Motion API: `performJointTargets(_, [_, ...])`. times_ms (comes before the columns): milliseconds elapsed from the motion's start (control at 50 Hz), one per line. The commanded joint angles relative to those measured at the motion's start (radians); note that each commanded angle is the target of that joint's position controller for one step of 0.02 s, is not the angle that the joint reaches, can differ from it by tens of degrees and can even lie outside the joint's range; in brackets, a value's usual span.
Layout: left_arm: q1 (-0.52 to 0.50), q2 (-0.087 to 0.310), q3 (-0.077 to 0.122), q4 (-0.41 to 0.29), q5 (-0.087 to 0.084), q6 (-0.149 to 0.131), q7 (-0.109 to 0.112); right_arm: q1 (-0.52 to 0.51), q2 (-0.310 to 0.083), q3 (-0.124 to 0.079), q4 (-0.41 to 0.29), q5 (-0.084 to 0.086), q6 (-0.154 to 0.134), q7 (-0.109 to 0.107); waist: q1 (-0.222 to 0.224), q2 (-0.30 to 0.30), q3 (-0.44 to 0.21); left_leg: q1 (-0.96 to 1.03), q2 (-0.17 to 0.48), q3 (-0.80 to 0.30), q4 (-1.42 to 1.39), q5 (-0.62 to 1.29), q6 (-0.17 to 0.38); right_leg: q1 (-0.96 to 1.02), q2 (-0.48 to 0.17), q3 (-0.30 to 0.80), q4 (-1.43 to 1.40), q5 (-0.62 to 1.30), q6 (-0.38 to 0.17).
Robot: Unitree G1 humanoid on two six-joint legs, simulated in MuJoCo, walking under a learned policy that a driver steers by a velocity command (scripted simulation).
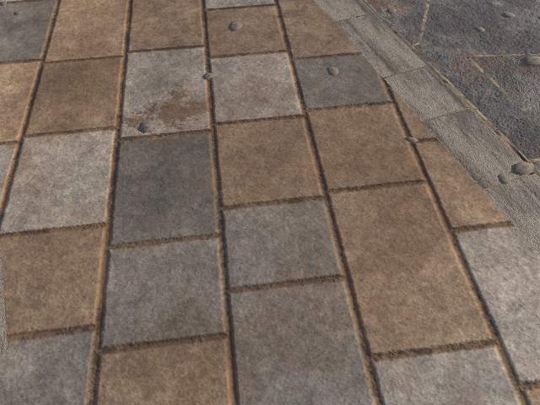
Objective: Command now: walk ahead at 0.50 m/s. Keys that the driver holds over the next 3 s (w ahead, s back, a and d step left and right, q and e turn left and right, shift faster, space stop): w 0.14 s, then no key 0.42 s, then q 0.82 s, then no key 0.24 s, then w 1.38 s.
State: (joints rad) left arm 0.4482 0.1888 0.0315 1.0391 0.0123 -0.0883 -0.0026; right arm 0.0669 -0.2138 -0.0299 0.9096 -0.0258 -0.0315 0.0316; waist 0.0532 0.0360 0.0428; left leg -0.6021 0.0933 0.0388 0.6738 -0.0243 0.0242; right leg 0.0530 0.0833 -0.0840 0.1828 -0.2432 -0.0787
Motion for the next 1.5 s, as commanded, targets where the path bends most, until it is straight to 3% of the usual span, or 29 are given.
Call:
performJointTargets(20, [0.062, 0.144, 0.025, -0.011, 0.007, -0.005, 0.011, -0.122, -0.055, -0.005, -0.088, 0.002, -0.017, -0.003, 0.003, -0.104, 0.067, -0.007, -0.031, 0.03, -0.069, -0.006, 0.019, -0.003, -0.294, 0.125, -0.027, 0.466, -0.115])
performJointTargets(80, [0.032, 0.161, 0.031, -0.004, 0.014, 0.0, 0.021, -0.074, -0.076, -0.016, -0.085, 0.002, -0.03, -0.01, -0.037, -0.111, 0.045, 0.097, -0.07, 0.042, -0.131, -0.115, 0.065, 0.052, -0.316, 0.109, 0.08, 0.686, -0.096])
performJointTargets(120, [0.002, 0.164, 0.031, -0.004, 0.011, 0.006, 0.019, 0.174, -0.107, -0.038, -0.002, -0.007, -0.046, -0.025, -0.144, -0.082, -0.081, 0.406, -0.127, 0.068, -0.223, -0.109, 0.111, 0.002, -0.269, 0.061, 0.365, 0.829, -0.063])
performJointTargets(140, [-0.006, 0.14, 0.021, -0.03, 0.002, 0.004, 0.016, 0.36, -0.173, -0.06, 0.043, -0.03, -0.055, -0.038, -0.206, -0.019, -0.198, 0.675, 0.023, -0.097, -0.231, -0.16, 0.163, -0.187, -0.226, 0.031, 0.629, 0.583, -0.042])
performJointTargets(160, [0.117, 0.03, -0.002, -0.05, -0.043, 0.004, 0.005, 0.442, -0.278, -0.087, 0.054, -0.04, -0.051, -0.041, -0.166, 0.218, -0.335, 0.961, 0.338, -0.584, -0.31, -0.118, 0.32, -0.553, -0.034, -0.031, 1.042, -0.096, 0.017])
performJointTargets(180, [0.056, 0.139, 0.029, -0.035, -0.016, 0.009, 0.016, 0.362, -0.233, -0.08, 0.044, 0.007, -0.036, -0.036, -0.154, 0.08, -0.304, 0.873, 0.326, -0.644, -0.368, 0.031, 0.323, -0.627, -0.03, 0.113, 1.146, -0.264, 0.009])
performJointTargets(200, [-0.015, 0.132, 0.032, -0.058, -0.012, 0.007, 0.017, 0.242, -0.18, -0.063, 0.024, 0.017, -0.039, -0.034, -0.105, 0.042, -0.159, 0.731, 0.289, -0.45, -0.355, 0.207, 0.3, -0.643, -0.079, 0.137, 1.137, -0.202, 0.007])
performJointTargets(260, [-0.035, 0.083, 0.03, -0.048, 0.015, 0.031, 0.014, 0.175, -0.046, -0.021, 0.046, 0.018, -0.06, -0.038, -0.031, 0.015, -0.051, 0.483, 0.166, -0.176, -0.397, 0.518, 0.201, -0.517, -0.134, 0.132, 0.977, -0.137, 0.03])
performJointTargets(360, [-0.056, 0.045, 0.024, -0.041, 0.018, 0.077, 0.011, 0.202, -0.091, -0.014, 0.078, 0.01, -0.075, -0.041, 0.012, 0.032, -0.076, 0.415, 0.119, -0.055, -0.404, 0.67, 0.195, -0.441, -0.111, 0.09, 0.784, -0.045, 0.063])
performJointTargets(540, [-0.194, 0.049, 0.001, -0.033, 0.006, 0.081, 0.04, 0.252, -0.067, 0.009, 0.132, 0.006, -0.03, -0.056, -0.038, 0.049, -0.048, 0.424, 0.116, -0.085, -0.349, 0.327, 0.16, -0.29, -0.112, 0.05, 0.366, 0.033, 0.043])
performJointTargets(560, [-0.176, 0.044, -0.004, -0.023, 0.009, 0.075, 0.042, 0.241, -0.064, 0.01, 0.134, 0.012, -0.024, -0.06, -0.021, 0.023, -0.037, 0.4, 0.102, -0.09, -0.328, 0.211, 0.133, -0.224, -0.12, 0.058, 0.245, 0.118, 0.037])
performJointTargets(600, [-0.13, 0.145, 0.012, -0.012, 0.023, 0.052, 0.053, 0.318, -0.045, 0.009, 0.139, 0.008, -0.017, -0.062, -0.066, -0.095, -0.051, 0.315, 0.006, -0.085, -0.252, -0.083, 0.069, -0.073, -0.291, 0.211, 0.201, 0.493, 0.016])
performJointTargets(620, [-0.194, 0.16, 0.016, -0.02, -0.002, 0.058, 0.054, 0.395, 0.021, 0.021, 0.156, 0.027, -0.004, -0.064, -0.109, -0.21, -0.054, 0.336, -0.069, -0.038, -0.258, -0.282, 0.054, -0.138, -0.342, 0.244, 0.21, 0.538, -0.066])
performJointTargets(660, [-0.233, 0.12, 0.015, -0.042, -0.002, 0.063, 0.052, 0.298, -0.048, 0.002, 0.133, 0.017, 0.015, -0.071, -0.074, -0.175, -0.019, 0.362, -0.09, -0.044, -0.214, -0.264, 0.044, -0.217, -0.32, 0.239, 0.176, 0.382, -0.059])
performJointTargets(700, [-0.216, 0.149, 0.032, -0.046, -0.002, 0.074, 0.067, 0.256, -0.064, -0.01, 0.104, 0.017, 0.024, -0.064, -0.065, -0.165, -0.034, 0.341, -0.093, -0.048, -0.156, -0.213, 0.045, -0.214, -0.308, 0.211, 0.174, 0.305, -0.055])
performJointTargets(840, [-0.292, 0.171, 0.065, -0.093, 0.006, 0.106, 0.079, 0.316, -0.025, -0.025, 0.065, -0.005, 0.045, -0.059, -0.105, -0.115, -0.061, 0.355, -0.078, -0.058, -0.037, -0.32, 0.091, -0.362, -0.394, 0.153, 0.273, 0.235, -0.08])
performJointTargets(860, [-0.302, 0.163, 0.068, -0.107, 0.007, 0.113, 0.074, 0.314, -0.062, -0.034, 0.054, -0.009, 0.042, -0.059, -0.103, -0.004, -0.034, 0.362, -0.013, -0.181, -0.169, -0.152, 0.119, -0.42, -0.312, 0.067, 0.385, 0.123, -0.018])
performJointTargets(880, [-0.34, 0.117, 0.059, -0.15, -0.005, 0.123, 0.071, 0.315, -0.151, -0.059, 0.04, -0.001, 0.04, -0.063, -0.105, 0.194, 0.003, 0.359, 0.139, -0.464, -0.317, 0.052, 0.196, -0.537, -0.116, -0.054, 0.589, -0.061, 0.064])
performJointTargets(900, [-0.387, 0.107, 0.051, -0.177, -0.004, 0.133, 0.076, 0.34, -0.197, -0.07, 0.034, -0.01, 0.039, -0.062, -0.135, 0.226, 0.021, 0.398, 0.244, -0.59, -0.4, 0.221, 0.274, -0.651, -0.04, 0.005, 0.781, -0.364, 0.082])
performJointTargets(920, [-0.359, 0.096, 0.047, -0.17, 0.001, 0.14, 0.07, 0.331, -0.197, -0.073, 0.027, -0.009, 0.04, -0.067, -0.103, 0.105, 0.003, 0.402, 0.218, -0.53, -0.377, 0.253, 0.295, -0.64, -0.067, 0.085, 0.885, -0.348, 0.08])
performJointTargets(960, [-0.328, 0.117, 0.05, -0.165, -0.009, 0.128, 0.058, 0.231, -0.176, -0.073, -0.006, 0.005, 0.051, -0.075, -0.051, 0.025, -0.003, 0.418, 0.127, -0.414, -0.342, 0.259, 0.245, -0.638, -0.089, 0.12, 0.897, -0.228, 0.079])
performJointTargets(1020, [-0.312, 0.143, 0.054, -0.17, 0.003, 0.116, 0.047, 0.211, -0.146, -0.07, -0.031, 0.014, 0.053, -0.068, -0.055, 0.046, -0.071, 0.518, 0.077, -0.37, -0.313, 0.358, 0.226, -0.625, -0.083, 0.114, 0.862, -0.173, 0.101])
performJointTargets(1160, [-0.366, 0.139, 0.039, -0.24, -0.013, 0.118, 0.05, 0.249, -0.204, -0.093, -0.042, 0.009, 0.061, -0.059, -0.097, 0.087, -0.091, 0.539, 0.073, -0.454, -0.312, 0.267, 0.226, -0.546, -0.062, 0.128, 0.65, -0.18, 0.11])
performJointTargets(1280, [-0.251, 0.145, 0.035, -0.25, -0.018, 0.103, 0.055, 0.118, -0.227, -0.103, -0.082, 0.016, 0.078, -0.038, -0.029, 0.099, -0.09, 0.388, 0.003, -0.524, -0.286, 0.125, 0.135, -0.262, -0.018, 0.12, 0.304, -0.089, 0.082])
performJointTargets(1300, [-0.206, 0.158, 0.038, -0.24, -0.012, 0.096, 0.061, 0.094, -0.214, -0.099, -0.093, 0.024, 0.079, -0.038, -0.003, 0.071, -0.083, 0.315, -0.042, -0.504, -0.253, 0.002, 0.085, -0.16, -0.045, 0.134, 0.152, -0.006, 0.073])
performJointTargets(1340, [-0.295, 0.32, 0.062, -0.298, 0.004, 0.097, 0.069, 0.203, -0.119, -0.081, -0.103, 0.024, 0.073, -0.049, -0.078, -0.263, -0.084, 0.051, -0.295, -0.188, 0.126, -0.561, -0.012, -0.081, -0.473, 0.575, -0.004, 0.019, -0.073])
performJointTargets(1360, [-0.284, 0.304, 0.063, -0.295, 0.018, 0.103, 0.062, 0.177, -0.198, -0.095, -0.101, -0.004, 0.076, -0.048, -0.065, -0.219, -0.069, 0.09, -0.209, -0.165, 0.313, -0.569, -0.019, -0.227, -0.522, 0.566, 0.01, 0.082, -0.166])
performJointTargets(1400, [-0.381, 0.19, 0.033, -0.317, 0.009, 0.103, 0.051, 0.186, -0.204, -0.104, -0.073, -0.004, 0.084, -0.033, -0.112, -0.124, 0.012, 0.132, -0.181, -0.173, 0.445, -0.437, -0.024, -0.323, -0.367, 0.364, 0.03, 0.098, -0.126])
performJointTargets(1500, [-0.276, 0.203, 0.036, -0.291, 0.009, 0.09, 0.046, 0.159, -0.165, -0.082, -0.076, 0.008, 0.097, -0.009, -0.058, -0.166, -0.029, 0.087, -0.193, -0.142, 0.408, -0.393, -0.072, -0.148, -0.303, 0.237, 0.111, 0.362, -0.136])
